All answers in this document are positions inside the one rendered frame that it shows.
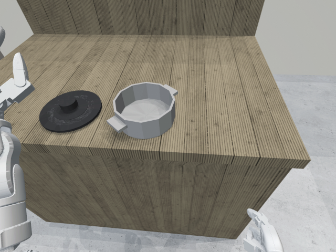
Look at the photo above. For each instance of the table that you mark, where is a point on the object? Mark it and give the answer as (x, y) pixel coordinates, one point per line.
(232, 141)

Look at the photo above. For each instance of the robot right hand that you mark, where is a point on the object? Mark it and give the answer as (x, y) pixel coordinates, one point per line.
(265, 240)

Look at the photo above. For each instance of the knob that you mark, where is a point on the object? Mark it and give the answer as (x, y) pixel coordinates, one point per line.
(68, 103)

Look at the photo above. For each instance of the robot left forearm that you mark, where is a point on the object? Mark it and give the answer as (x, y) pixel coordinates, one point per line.
(14, 226)

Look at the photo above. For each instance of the robot left hand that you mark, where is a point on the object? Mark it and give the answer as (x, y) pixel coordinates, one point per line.
(18, 88)

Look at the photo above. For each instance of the pot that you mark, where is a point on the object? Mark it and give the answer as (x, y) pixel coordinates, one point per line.
(144, 110)

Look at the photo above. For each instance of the lid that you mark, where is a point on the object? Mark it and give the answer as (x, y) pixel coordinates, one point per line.
(53, 119)

